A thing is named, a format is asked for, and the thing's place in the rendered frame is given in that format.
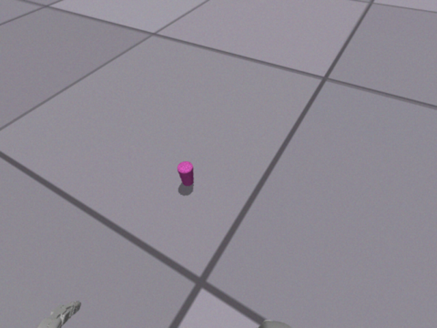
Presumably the left robot hand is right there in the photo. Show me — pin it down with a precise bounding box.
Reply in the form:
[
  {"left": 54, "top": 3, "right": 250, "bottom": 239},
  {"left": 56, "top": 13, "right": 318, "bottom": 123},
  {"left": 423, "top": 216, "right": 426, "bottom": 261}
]
[{"left": 36, "top": 301, "right": 81, "bottom": 328}]

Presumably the cup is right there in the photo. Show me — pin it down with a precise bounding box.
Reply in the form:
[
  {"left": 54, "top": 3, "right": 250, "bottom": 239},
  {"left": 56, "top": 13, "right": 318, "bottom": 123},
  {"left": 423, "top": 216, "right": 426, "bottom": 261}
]
[{"left": 178, "top": 161, "right": 194, "bottom": 186}]

